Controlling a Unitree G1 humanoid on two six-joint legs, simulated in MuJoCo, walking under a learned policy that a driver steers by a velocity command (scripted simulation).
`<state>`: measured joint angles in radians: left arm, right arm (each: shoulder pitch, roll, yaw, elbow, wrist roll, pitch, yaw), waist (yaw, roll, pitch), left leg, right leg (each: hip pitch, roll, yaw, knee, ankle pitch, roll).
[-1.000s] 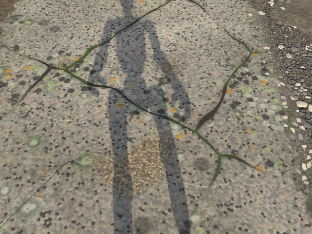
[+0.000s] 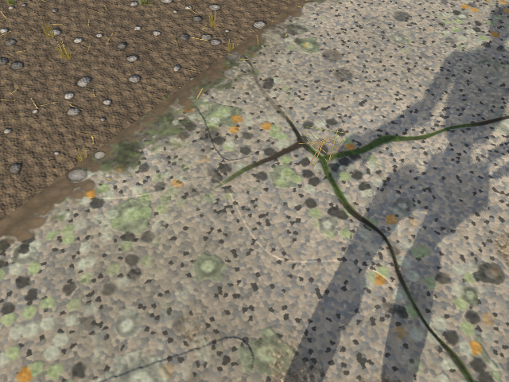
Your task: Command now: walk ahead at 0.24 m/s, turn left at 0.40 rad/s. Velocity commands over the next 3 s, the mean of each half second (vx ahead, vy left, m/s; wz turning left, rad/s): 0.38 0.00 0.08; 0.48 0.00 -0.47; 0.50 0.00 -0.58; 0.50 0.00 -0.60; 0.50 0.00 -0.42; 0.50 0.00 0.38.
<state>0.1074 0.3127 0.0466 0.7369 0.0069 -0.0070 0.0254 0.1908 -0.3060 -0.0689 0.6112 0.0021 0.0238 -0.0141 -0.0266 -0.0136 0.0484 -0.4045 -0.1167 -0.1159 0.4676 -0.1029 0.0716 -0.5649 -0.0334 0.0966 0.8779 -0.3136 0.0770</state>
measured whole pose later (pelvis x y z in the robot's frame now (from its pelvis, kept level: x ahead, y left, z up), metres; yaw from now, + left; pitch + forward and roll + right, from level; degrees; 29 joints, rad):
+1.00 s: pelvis +0.41 -0.03 -0.01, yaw -17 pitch +2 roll +3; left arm 0.08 0.29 0.05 0.63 -0.02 -0.03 -0.05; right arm 0.33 -0.30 -0.09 0.85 0.02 -0.07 0.00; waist -0.09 -0.03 0.04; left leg 0.11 0.00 0.23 0.24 -0.37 -0.04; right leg -0.64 -0.08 -0.02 0.66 -0.05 -0.06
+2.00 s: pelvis +0.90 -0.30 -0.01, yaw -52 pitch +2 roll +2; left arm 0.07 0.28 0.05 0.57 -0.02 -0.02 -0.05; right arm 0.33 -0.32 -0.07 0.86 0.02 -0.06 0.00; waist -0.10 -0.03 0.06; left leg 0.10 0.01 0.23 0.26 -0.38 -0.03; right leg -0.62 -0.06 -0.02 0.64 -0.07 -0.05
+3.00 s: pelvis +1.24 -0.80 +0.00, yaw -49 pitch +2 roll +0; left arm 0.02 0.27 0.03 0.64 0.00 -0.11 -0.02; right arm 0.41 -0.30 -0.06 0.78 0.03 -0.03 -0.02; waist -0.10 -0.03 0.02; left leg -0.06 -0.11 -0.22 0.39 -0.35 0.07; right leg -0.52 0.01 0.11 0.47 0.01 0.04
